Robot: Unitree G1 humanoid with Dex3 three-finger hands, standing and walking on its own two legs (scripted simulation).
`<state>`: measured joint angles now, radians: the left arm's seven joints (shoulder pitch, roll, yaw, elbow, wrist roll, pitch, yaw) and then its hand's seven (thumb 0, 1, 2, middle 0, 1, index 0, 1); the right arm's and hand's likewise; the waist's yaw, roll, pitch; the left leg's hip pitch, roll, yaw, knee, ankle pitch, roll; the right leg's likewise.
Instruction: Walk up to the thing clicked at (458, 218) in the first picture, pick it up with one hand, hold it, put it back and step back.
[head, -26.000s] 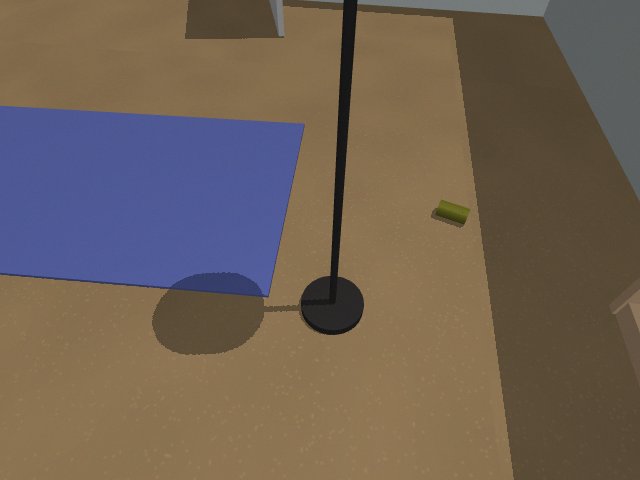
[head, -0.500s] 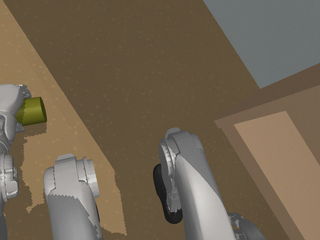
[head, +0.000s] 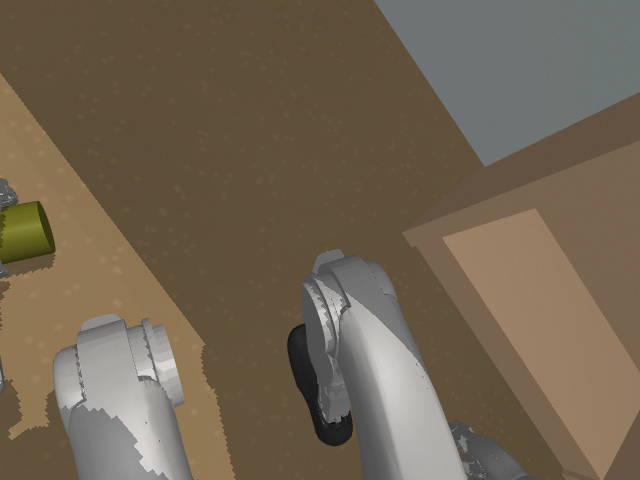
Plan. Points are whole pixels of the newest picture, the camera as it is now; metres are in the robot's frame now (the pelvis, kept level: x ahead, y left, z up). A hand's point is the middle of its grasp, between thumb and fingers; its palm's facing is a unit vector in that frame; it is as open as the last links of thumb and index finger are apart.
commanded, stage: rest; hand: left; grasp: from above
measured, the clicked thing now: out of the picture +0.44 +0.29 -0.25
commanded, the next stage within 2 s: open in 0.84 s
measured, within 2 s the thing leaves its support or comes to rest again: rests again in 1.42 s
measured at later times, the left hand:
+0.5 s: hand out of the picture +0.44 +0.29 -0.23, palm faces -0.43 -0.14 -0.89, open 9.6 cm
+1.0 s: hand out of the picture +0.44 +0.29 -0.23, palm faces -0.43 -0.13 -0.89, open 9.6 cm
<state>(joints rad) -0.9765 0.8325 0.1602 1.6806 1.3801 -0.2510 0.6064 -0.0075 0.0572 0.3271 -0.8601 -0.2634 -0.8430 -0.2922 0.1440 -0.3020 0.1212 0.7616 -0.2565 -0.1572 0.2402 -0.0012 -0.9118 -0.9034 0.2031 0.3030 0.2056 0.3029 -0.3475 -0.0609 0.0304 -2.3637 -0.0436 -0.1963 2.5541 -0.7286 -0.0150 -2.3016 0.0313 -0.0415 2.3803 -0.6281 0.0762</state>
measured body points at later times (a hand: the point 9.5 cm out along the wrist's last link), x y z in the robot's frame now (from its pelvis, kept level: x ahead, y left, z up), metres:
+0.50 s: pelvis +0.00 +0.00 +0.00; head +0.25 +0.11 +0.35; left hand +0.46 +0.29 -0.18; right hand +0.03 -0.26 -0.07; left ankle +0.06 +0.12 -0.26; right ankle +0.12 -0.14 -0.26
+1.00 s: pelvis +0.00 +0.00 +0.00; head +0.24 +0.12 +0.35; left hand +0.46 +0.29 -0.18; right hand +0.04 -0.26 -0.06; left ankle +0.06 +0.12 -0.26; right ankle +0.12 -0.14 -0.26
